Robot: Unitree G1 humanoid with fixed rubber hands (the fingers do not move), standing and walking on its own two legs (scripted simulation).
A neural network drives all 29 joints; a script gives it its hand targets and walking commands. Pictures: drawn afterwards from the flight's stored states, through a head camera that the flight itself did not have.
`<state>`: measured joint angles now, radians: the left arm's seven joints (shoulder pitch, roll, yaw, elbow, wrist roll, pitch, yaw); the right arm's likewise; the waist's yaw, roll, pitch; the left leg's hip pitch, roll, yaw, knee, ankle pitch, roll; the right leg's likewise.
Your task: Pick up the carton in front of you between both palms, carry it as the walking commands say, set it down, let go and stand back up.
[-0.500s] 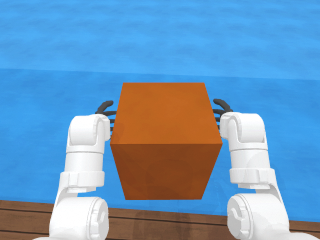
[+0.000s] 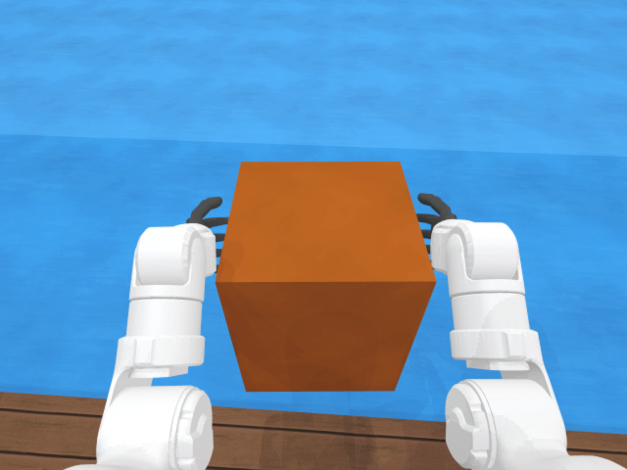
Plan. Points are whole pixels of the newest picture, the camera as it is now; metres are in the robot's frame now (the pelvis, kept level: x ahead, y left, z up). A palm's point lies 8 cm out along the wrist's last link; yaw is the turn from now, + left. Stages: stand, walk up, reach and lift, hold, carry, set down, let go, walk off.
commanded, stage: carry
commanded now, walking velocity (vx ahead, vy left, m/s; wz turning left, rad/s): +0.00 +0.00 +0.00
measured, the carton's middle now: (320, 280) +0.35 +0.00 +0.06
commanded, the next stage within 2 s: none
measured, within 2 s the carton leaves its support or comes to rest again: neither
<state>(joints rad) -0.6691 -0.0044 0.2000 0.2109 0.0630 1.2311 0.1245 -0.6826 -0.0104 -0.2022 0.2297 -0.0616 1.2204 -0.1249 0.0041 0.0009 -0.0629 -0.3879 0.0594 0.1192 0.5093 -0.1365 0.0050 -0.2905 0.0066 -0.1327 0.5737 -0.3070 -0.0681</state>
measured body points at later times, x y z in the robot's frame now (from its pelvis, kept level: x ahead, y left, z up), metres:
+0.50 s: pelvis +0.00 +0.00 +0.00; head -0.01 +0.00 +0.45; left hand +0.36 +0.15 +0.12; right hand +0.36 -0.16 +0.12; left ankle +0.08 +0.12 -0.73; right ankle +0.00 -0.07 -0.73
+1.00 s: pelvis +0.02 +0.00 +0.00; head -0.01 +0.00 +0.45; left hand +0.36 +0.16 +0.12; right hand +0.37 -0.15 +0.12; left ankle +0.06 +0.12 -0.71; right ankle +0.00 -0.07 -0.73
